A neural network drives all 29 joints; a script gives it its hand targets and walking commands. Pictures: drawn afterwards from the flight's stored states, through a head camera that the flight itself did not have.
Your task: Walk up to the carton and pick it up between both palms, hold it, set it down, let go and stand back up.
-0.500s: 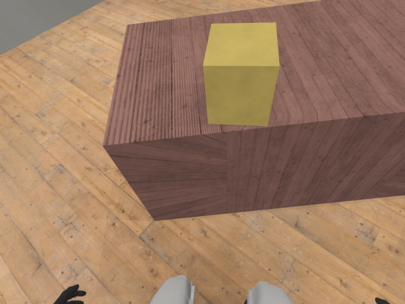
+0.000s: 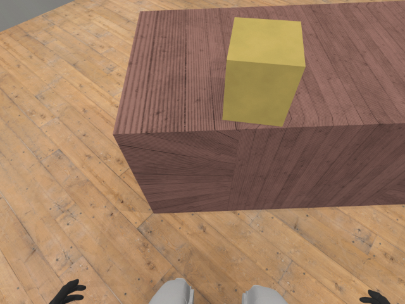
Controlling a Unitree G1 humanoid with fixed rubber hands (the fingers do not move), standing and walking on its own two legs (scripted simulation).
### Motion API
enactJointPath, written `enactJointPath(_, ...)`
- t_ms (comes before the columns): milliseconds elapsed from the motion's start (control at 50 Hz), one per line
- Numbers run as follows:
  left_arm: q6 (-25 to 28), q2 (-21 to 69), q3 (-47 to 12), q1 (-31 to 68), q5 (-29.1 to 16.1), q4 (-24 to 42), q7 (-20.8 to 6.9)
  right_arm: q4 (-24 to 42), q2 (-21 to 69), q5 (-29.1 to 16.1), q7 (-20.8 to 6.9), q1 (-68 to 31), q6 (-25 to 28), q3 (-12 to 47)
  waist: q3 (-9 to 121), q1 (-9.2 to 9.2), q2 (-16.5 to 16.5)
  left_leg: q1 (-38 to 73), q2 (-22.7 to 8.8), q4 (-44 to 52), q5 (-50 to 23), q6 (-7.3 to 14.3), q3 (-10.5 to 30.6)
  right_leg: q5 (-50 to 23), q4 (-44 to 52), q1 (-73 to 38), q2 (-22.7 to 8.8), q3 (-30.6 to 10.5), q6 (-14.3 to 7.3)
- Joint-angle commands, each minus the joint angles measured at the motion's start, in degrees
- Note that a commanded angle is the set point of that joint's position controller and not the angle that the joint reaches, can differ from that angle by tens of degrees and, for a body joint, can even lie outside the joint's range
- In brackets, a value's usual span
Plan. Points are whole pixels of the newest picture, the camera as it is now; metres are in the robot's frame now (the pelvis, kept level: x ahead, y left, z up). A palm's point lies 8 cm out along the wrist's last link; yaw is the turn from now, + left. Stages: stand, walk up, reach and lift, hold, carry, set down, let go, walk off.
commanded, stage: walk up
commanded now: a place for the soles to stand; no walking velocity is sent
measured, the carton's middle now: (259, 73) +0.68 -0.12 +0.01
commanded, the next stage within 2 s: none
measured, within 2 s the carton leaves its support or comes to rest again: neither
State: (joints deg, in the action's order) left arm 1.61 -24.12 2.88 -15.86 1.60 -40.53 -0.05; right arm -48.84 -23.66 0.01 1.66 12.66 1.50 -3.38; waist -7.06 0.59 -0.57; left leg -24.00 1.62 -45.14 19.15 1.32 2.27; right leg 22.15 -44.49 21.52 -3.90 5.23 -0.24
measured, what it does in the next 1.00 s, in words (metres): steps to the right: right foot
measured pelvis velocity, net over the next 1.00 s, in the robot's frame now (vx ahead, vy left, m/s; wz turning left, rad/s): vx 0.17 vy -0.20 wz -0.02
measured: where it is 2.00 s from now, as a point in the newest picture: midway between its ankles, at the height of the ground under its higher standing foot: (240, 275)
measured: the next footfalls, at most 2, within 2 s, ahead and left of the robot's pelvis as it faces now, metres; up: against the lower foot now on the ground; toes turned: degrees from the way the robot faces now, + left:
right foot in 0.62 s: +0.18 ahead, -0.20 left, +0.00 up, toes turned -5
left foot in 1.20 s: +0.35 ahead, -0.15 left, +0.00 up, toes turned -3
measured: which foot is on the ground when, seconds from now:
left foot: down 0.00-0.64, up 0.66-1.00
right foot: down 0.00-0.28, up 0.30-0.60, down 0.62-1.00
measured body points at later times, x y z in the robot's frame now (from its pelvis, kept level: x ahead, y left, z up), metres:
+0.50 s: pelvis +0.04 -0.04 +0.01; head +0.06 -0.01 +0.46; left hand +0.14 +0.32 -0.08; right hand +0.07 -0.39 -0.07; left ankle +0.03 +0.12 -0.71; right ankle +0.05 -0.15 -0.66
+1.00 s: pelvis +0.17 -0.20 +0.02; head +0.22 -0.23 +0.47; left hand +0.22 +0.13 -0.05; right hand +0.23 -0.52 -0.11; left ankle +0.24 -0.01 -0.63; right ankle +0.14 -0.20 -0.71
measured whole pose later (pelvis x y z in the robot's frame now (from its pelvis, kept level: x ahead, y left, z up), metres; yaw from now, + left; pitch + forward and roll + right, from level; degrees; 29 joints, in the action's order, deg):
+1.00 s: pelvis +0.17 -0.20 +0.02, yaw -1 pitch -1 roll +4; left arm 2.7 -23.5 3.2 -22.1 1.6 -40.6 -1.2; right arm -48.4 -24.8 0.0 1.0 16.5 1.1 -3.4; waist -6.7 2.0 0.2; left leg -34.5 2.7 -61.4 14.2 1.6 6.2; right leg 19.9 -30.3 10.3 3.7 5.8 -6.2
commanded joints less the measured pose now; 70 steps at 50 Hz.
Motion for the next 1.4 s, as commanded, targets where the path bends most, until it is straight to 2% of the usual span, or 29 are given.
enactJointPath(0,1.07,-13.22,3.58,3.23,-1.51,0.46,0.77,2.53,-12.71,0.58,-0.86,1.76,1.61,-2.00,12.73,-0.85,-0.87,7.46,-4.70,5.89,-16.33,4.79,9.16,-6.93,6.93,-2.30,-8.27,-5.58,-4.72)
enactJointPath(60,0.40,-10.97,2.57,2.77,-1.71,-0.56,0.49,3.37,-14.85,0.80,-0.70,-1.19,1.60,-1.95,10.99,0.14,3.18,3.43,-10.53,14.84,-3.19,9.33,22.50,4.48,2.98,-1.53,-1.43,-4.77,-2.27)
enactJointPath(180,1.27,-13.99,3.29,3.45,-0.83,-1.31,0.37,2.12,-12.48,0.90,-1.48,-2.44,1.33,-1.45,9.53,0.48,-2.76,-0.83,-3.04,9.45,0.33,2.49,8.78,7.21,14.57,-6.04,-8.94,-11.04,-5.94)
enactJointPath(200,0.48,-17.05,5.61,-0.93,1.03,1.97,-1.66,1.97,-17.68,0.61,-1.24,5.28,3.48,-3.95,13.64,0.23,-4.13,4.12,-4.04,11.35,19.79,3.45,10.94,23.69,10.07,-4.40,-6.14,-10.11,-7.17)
enactJointPath(240,-0.76,-13.62,5.02,3.01,1.24,3.53,-2.87,-0.24,-22.55,1.92,-0.98,12.32,4.24,-6.27,9.13,-3.96,6.56,18.51,-12.76,26.50,39.76,9.09,34.09,22.24,-9.51,18.59,1.84,-4.80,-3.02)
enactJointPath(260,-1.23,-14.00,5.13,4.76,1.31,3.59,-2.79,-0.13,-23.02,1.70,-0.28,14.56,4.72,-6.83,7.34,-5.78,4.24,23.92,-18.42,29.03,40.91,12.35,44.94,15.42,-18.10,27.74,1.37,-8.79,-2.18)
enactJointPath(280,-1.40,-14.99,5.08,4.79,1.00,3.68,-2.74,0.80,-23.01,1.20,0.56,14.28,5.03,-6.85,7.07,-5.24,1.70,25.52,-19.46,27.47,36.39,12.28,44.63,11.25,-20.40,29.75,-0.25,-11.19,-2.38)
enactJointPath(360,-2.02,-15.64,5.12,3.62,0.64,2.17,-3.63,2.40,-21.33,1.41,1.40,7.48,5.18,-6.01,3.39,-2.42,0.49,18.37,-17.04,25.94,27.35,12.37,35.89,4.47,-21.37,25.82,-3.48,-12.07,-1.14)
enactJointPath(460,-1.62,-15.00,4.82,4.98,-0.14,3.21,-4.49,2.59,-21.48,1.19,0.85,8.51,5.36,-4.99,0.03,-3.12,10.11,10.77,-14.10,23.59,16.59,13.26,26.17,2.69,-11.99,16.92,-3.45,-9.41,-0.22)
enactJointPath(520,-0.15,-14.94,4.76,5.53,-0.73,4.36,-4.51,3.44,-21.61,0.78,0.80,8.88,5.48,-4.83,3.64,-2.98,13.73,12.36,-13.69,16.81,-4.72,12.51,19.06,2.39,-1.98,10.32,-2.49,-7.37,-0.83)
enactJointPath(560,0.22,-14.88,5.96,-4.01,-0.94,1.16,-4.01,4.44,-20.67,0.68,0.73,4.36,4.92,-4.38,7.85,3.46,10.32,4.29,-11.82,7.02,-16.46,9.33,12.75,-4.10,8.57,-9.18,-0.18,-3.83,-1.77)
enactJointPath(580,0.82,-16.75,7.06,-13.20,-0.99,-2.49,-3.28,4.58,-17.49,1.04,0.52,4.01,4.06,-3.05,11.36,7.95,1.75,-0.07,-5.61,-10.73,-18.18,6.96,5.25,-3.72,15.16,-20.66,2.71,-2.96,-1.39)
enactJointPath(600,1.28,-22.09,8.52,-21.80,-0.05,-4.34,-2.53,6.11,-10.24,0.42,0.39,5.30,3.91,-0.93,12.90,12.24,-13.44,-13.95,0.96,-25.88,-3.09,3.41,4.36,-2.11,17.98,-30.81,-5.20,-15.24,-0.04)
enactJointPath(620,1.32,-24.71,8.41,-19.28,0.00,-3.25,-1.81,6.91,-8.50,-0.18,0.95,5.73,3.65,0.13,12.39,9.57,-18.69,-23.31,4.77,-29.73,15.56,1.51,3.95,-2.10,23.41,-31.64,-16.03,-29.90,-0.87)
enactJointPath(660,1.58,-25.74,8.49,-9.55,-0.58,0.70,-1.80,4.13,-17.45,-1.04,1.12,6.73,2.71,-1.86,9.54,5.40,-4.48,-24.25,-0.56,-35.07,8.65,1.72,7.87,14.12,31.45,-24.50,-22.62,-41.48,-2.69)
enactJointPath(720,2.63,-17.34,6.30,-7.84,-1.39,0.08,-0.74,1.74,-14.42,-1.92,0.07,8.70,2.35,-1.33,0.04,1.37,-3.09,-16.66,-1.92,-28.64,-2.52,1.48,6.46,-25.98,25.88,-14.82,-10.37,-18.83,6.96)
enactJointPath(780,2.80,-15.07,5.50,-9.29,-1.40,-0.39,-0.29,1.88,-12.50,-1.52,-0.37,11.10,1.12,-1.89,4.97,-0.12,-4.69,-12.65,-0.04,-25.08,-6.23,0.82,4.68,-45.00,21.01,-18.76,-7.11,-10.26,7.21)
enactJointPath(860,2.50,-13.32,5.88,-11.05,-1.30,1.42,-0.19,4.15,-12.31,-1.28,-0.36,7.02,0.62,-2.15,9.09,2.22,-7.02,-15.57,0.95,-18.65,-8.03,0.88,1.09,-46.08,20.64,-26.79,-5.96,-7.68,5.50)
enactJointPath(1000,1.21,-12.11,5.75,-11.10,-0.99,2.00,0.98,5.27,-10.06,-0.36,-0.85,3.99,0.10,-1.62,9.21,3.79,-4.99,-15.67,3.67,-1.21,-7.73,0.39,-3.33,-54.42,22.96,-35.94,-4.03,-5.94,12.33)
enactJointPath(1080,0.82,-10.68,4.42,-7.94,-1.42,3.03,2.56,5.30,-6.84,0.85,-1.28,5.69,0.31,-1.58,10.39,1.11,-1.29,0.23,4.65,15.30,-17.77,0.92,-11.99,-58.99,11.83,-29.43,-2.29,-1.66,12.30)
enactJointPath(1120,0.76,-11.88,4.40,-2.85,-2.63,3.87,3.17,2.96,-8.00,1.20,-0.93,13.68,0.27,-2.71,13.45,-3.77,0.77,12.95,5.25,20.95,-18.71,4.22,-12.53,-62.98,-1.84,-22.85,-2.10,-2.19,11.31)
enactJointPath(1160,1.56,-9.57,2.64,-3.93,-3.75,4.21,4.06,4.23,-8.56,2.47,-0.38,16.15,-0.16,-3.86,15.93,-8.14,6.11,30.82,-1.68,22.07,-32.32,13.00,3.22,-40.72,-22.35,-3.93,2.10,-2.19,10.08)
enactJointPath(1180,2.06,-7.21,2.44,-6.72,-4.39,3.88,4.27,5.79,-10.93,2.94,-0.23,13.05,-0.72,-3.97,16.99,-6.87,16.40,36.32,-15.85,18.32,-44.52,21.93,24.74,9.07,-37.10,11.21,9.24,-3.62,9.44)
enactJointPath(1200,1.25,-9.69,3.16,-7.32,-4.00,2.40,4.71,7.19,-10.19,1.91,-0.11,9.96,-1.51,-3.91,12.66,-4.83,5.65,19.25,-20.99,22.19,-32.27,23.75,27.75,16.79,-35.82,4.50,7.21,-10.51,4.63)
enactJointPath(1220,0.84,-12.83,4.02,-9.46,-4.38,2.34,4.50,8.85,-12.63,1.06,-0.08,2.76,-1.30,-4.11,4.46,-1.03,9.68,6.61,-28.02,23.44,-25.47,24.98,35.52,24.24,-38.40,5.61,3.07,-20.64,2.55)
enactJointPath(1240,1.10,-13.43,3.72,-14.81,-4.04,0.27,4.65,11.75,-12.77,0.46,-0.17,-7.70,-1.57,-4.19,-1.78,4.40,7.10,-9.10,-30.37,21.22,-15.98,22.87,32.93,25.16,-37.52,0.69,-1.79,-26.91,-2.21)
enactJointPath(1300,1.44,-12.43,4.33,-19.49,-3.76,-3.66,3.68,13.96,-11.90,5.32,-1.95,-14.28,-2.23,-3.41,-11.52,8.07,7.31,-28.83,-9.75,15.52,-4.77,9.64,8.39,10.34,-2.15,-12.13,-6.20,-16.57,-5.79)
enactJointPath(1340,2.30,-13.01,5.46,-20.47,-3.37,-5.44,4.85,13.97,-12.51,6.00,-4.18,-8.78,-3.58,-3.91,-7.60,5.02,-1.62,-18.84,-0.30,5.97,-4.23,7.98,1.28,-6.94,16.04,-13.82,-1.07,-4.02,0.45)
enactJointPath(1380,2.21,-13.96,6.50,-21.40,-2.49,-4.99,6.49,13.19,-9.74,5.11,-5.13,-0.59,-4.32,-3.31,5.03,3.18,-7.44,-12.73,2.72,-6.30,2.07,7.16,1.41,-21.78,18.05,-22.08,-2.13,-5.98,2.02)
